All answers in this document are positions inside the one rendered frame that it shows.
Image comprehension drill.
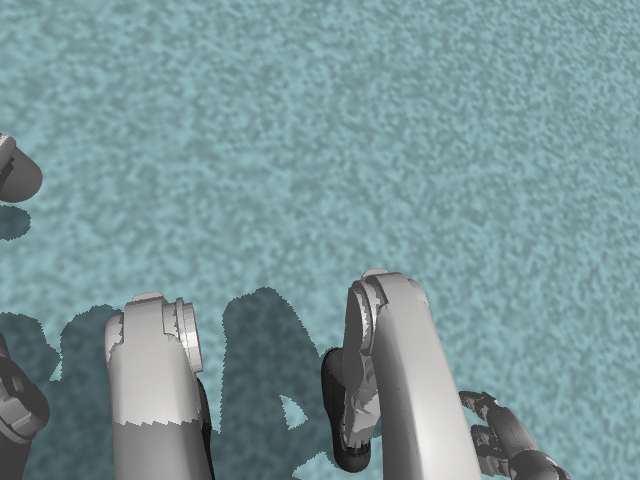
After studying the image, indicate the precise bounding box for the bottle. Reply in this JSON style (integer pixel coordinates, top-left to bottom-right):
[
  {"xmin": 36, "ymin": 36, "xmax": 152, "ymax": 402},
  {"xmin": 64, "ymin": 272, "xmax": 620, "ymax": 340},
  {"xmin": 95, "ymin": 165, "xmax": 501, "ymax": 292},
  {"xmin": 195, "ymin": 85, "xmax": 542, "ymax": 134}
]
[{"xmin": 0, "ymin": 133, "xmax": 43, "ymax": 203}]

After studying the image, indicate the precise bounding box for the left robot hand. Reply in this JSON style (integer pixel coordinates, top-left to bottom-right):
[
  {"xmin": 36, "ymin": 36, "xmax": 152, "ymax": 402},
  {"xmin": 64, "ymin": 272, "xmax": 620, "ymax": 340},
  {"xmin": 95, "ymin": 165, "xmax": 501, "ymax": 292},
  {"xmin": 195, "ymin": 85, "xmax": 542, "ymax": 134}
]
[{"xmin": 0, "ymin": 135, "xmax": 16, "ymax": 174}]

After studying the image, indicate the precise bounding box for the right robot foot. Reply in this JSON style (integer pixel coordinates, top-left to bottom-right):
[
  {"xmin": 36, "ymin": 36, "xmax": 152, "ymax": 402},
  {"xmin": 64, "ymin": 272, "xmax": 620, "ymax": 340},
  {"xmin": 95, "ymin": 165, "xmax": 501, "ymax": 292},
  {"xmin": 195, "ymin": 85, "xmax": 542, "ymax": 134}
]
[{"xmin": 321, "ymin": 348, "xmax": 371, "ymax": 473}]

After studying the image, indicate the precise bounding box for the right robot arm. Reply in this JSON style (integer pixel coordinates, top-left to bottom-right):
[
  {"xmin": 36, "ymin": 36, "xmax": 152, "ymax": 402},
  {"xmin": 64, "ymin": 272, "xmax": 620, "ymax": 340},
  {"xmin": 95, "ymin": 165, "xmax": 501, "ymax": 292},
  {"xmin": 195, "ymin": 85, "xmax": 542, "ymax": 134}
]
[{"xmin": 508, "ymin": 450, "xmax": 572, "ymax": 480}]

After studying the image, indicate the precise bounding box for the left robot foot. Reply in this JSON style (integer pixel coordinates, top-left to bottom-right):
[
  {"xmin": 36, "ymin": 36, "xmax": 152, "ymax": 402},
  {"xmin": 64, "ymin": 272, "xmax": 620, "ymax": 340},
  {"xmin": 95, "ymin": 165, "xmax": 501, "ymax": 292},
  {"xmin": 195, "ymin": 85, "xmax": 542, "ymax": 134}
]
[{"xmin": 197, "ymin": 378, "xmax": 215, "ymax": 480}]

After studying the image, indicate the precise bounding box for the left robot arm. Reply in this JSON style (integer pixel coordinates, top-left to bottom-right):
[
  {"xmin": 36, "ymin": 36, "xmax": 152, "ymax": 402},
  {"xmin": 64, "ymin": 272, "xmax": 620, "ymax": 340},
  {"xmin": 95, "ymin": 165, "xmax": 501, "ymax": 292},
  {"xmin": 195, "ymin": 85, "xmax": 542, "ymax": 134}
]
[{"xmin": 0, "ymin": 332, "xmax": 50, "ymax": 480}]

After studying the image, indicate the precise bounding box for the right robot hand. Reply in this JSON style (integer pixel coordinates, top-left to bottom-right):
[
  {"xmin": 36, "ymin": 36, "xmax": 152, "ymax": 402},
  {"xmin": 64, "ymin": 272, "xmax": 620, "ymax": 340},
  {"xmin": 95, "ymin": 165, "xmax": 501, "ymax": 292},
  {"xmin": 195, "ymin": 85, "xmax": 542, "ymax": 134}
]
[{"xmin": 458, "ymin": 391, "xmax": 540, "ymax": 478}]

